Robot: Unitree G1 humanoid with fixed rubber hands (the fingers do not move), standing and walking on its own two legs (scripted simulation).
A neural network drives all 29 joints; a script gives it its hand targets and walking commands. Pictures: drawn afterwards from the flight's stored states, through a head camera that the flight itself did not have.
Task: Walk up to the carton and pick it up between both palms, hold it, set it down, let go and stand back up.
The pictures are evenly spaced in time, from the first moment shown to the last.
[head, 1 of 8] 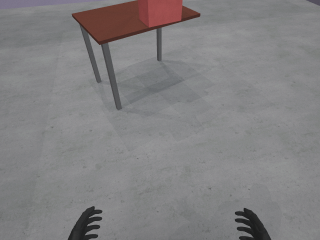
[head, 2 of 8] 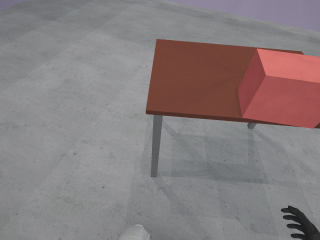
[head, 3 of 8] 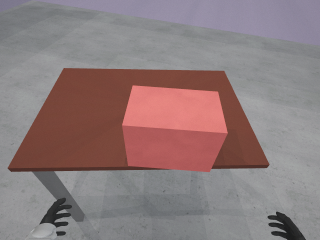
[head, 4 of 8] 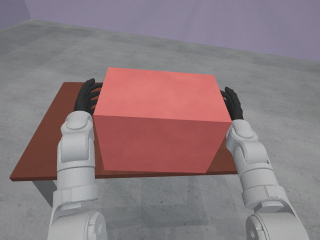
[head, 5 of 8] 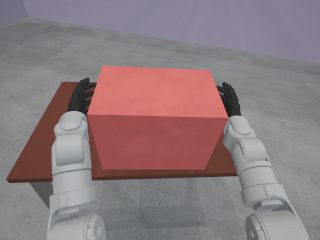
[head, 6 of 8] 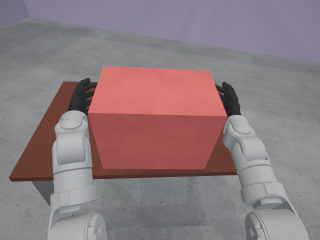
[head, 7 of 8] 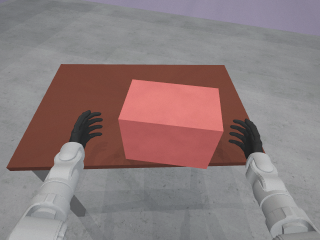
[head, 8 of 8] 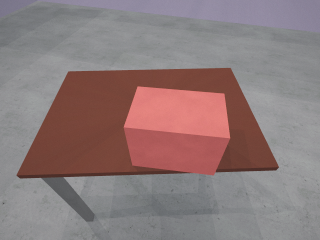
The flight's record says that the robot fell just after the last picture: no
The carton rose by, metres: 0.18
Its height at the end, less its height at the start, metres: +0.00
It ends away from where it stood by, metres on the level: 0.01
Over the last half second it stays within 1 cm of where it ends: yes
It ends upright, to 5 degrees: yes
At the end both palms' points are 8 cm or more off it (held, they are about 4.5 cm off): yes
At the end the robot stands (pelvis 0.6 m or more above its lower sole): yes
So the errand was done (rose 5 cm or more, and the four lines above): yes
